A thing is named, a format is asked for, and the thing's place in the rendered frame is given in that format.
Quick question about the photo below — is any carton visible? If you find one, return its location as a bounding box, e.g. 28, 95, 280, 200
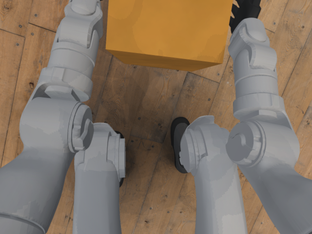
106, 0, 233, 72

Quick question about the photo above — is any left robot shin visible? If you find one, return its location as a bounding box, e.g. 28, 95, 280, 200
74, 122, 121, 180

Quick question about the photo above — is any right robot hand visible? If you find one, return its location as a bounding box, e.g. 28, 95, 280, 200
229, 0, 261, 33

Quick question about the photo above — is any right robot forearm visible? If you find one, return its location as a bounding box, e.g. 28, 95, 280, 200
228, 18, 295, 133

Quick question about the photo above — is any robot right upper arm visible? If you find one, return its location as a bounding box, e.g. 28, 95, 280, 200
226, 119, 312, 234

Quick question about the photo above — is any robot left upper arm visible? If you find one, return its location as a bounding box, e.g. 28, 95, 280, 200
0, 97, 94, 234

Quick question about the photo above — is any right robot thigh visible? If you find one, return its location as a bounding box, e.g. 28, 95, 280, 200
182, 124, 248, 234

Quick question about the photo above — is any left robot forearm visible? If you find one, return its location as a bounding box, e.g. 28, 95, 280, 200
19, 0, 103, 140

